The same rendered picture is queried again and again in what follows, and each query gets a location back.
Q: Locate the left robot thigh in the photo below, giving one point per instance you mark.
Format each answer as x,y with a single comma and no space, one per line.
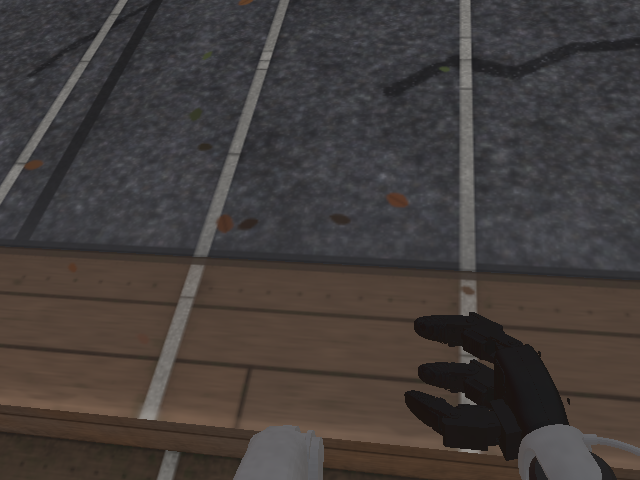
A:
283,453

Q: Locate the right robot hand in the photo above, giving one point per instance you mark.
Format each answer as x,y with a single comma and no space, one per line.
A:
519,392

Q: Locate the robot right forearm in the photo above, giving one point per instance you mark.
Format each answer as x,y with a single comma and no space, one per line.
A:
557,452

